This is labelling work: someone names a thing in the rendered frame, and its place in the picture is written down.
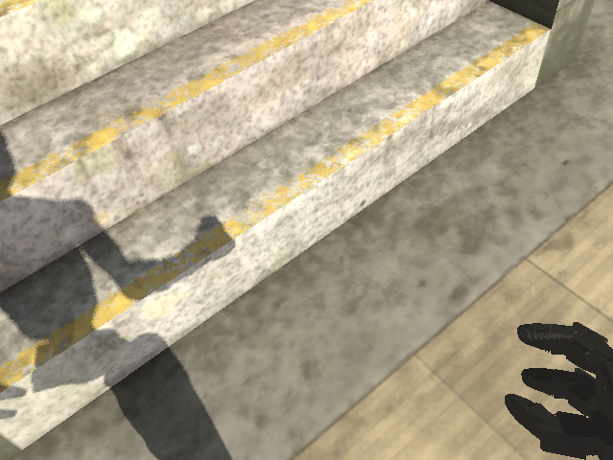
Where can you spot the right robot hand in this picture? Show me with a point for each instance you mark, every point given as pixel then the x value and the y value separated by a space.
pixel 565 433

